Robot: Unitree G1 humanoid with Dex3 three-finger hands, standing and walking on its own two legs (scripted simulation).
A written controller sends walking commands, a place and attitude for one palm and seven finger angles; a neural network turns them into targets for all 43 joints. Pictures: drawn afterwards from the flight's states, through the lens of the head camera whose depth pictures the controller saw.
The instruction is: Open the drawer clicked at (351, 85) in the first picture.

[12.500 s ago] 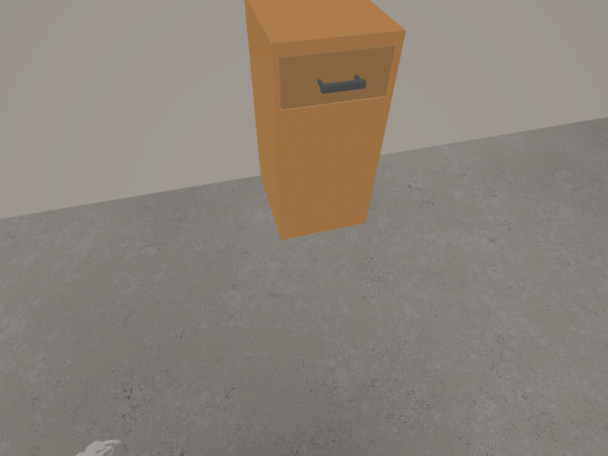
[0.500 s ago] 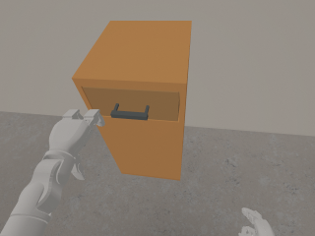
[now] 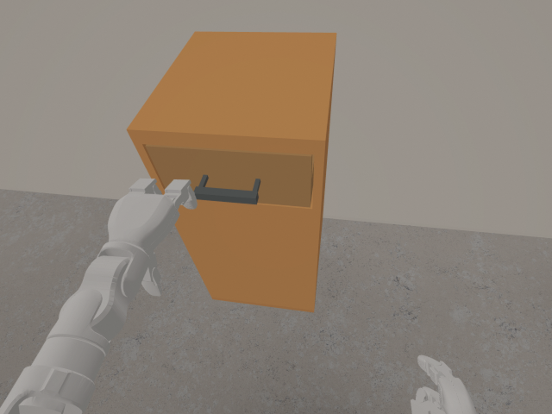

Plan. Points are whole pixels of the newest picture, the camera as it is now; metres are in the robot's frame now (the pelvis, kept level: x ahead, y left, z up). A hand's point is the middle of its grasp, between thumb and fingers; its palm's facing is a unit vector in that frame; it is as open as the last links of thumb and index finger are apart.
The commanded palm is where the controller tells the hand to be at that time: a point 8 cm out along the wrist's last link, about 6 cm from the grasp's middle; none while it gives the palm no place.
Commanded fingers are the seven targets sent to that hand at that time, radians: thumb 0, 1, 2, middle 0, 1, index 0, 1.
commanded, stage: move the hooked fingers above the handle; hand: left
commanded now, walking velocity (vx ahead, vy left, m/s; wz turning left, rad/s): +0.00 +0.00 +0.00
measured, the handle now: (228, 188) +0.55 +0.18 -0.06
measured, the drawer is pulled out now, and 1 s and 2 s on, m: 0.00 0.00 0.00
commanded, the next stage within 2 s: lower the fingers behind the handle in 1.94 s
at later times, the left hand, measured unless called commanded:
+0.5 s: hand (188, 214) +0.41 +0.21 +0.03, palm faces -0.04 -0.02 -1.00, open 13.8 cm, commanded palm +0.40 +0.21 +0.09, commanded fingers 0.00 -0.50 0.30 -0.30 -1.20 -0.30 -1.20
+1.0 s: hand (212, 199) +0.47 +0.19 +0.00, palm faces -0.06 -0.02 -1.00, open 13.8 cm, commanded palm +0.46 +0.20 +0.06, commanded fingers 0.00 -0.50 0.30 -0.30 -1.20 -0.30 -1.20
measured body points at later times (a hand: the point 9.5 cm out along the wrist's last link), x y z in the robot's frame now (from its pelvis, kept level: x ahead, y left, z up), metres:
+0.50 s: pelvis +0.00 +0.00 -0.01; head +0.06 -0.03 +0.44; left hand +0.41 +0.21 +0.08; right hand +0.10 -0.27 -0.14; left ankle -0.03 +0.12 -0.74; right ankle +0.04 -0.12 -0.74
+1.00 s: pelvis +0.01 +0.01 -0.02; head +0.10 -0.01 +0.42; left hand +0.47 +0.19 +0.05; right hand +0.06 -0.26 -0.16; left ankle -0.03 +0.12 -0.74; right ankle +0.04 -0.12 -0.74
